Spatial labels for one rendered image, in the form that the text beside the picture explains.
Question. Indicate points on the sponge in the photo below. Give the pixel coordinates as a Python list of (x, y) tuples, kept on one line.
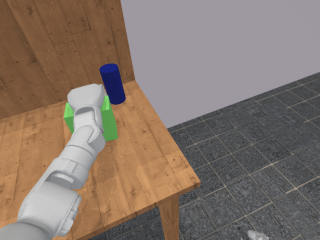
[(108, 119)]

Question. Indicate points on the left robot hand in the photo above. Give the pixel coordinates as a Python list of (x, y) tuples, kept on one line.
[(92, 94)]

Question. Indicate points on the table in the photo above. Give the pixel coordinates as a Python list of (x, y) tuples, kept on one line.
[(47, 49)]

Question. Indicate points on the right robot hand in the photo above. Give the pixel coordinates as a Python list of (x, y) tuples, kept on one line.
[(254, 235)]

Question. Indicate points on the robot left forearm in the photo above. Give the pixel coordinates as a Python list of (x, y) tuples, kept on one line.
[(71, 168)]

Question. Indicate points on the robot left upper arm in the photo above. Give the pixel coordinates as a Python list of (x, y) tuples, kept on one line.
[(50, 213)]

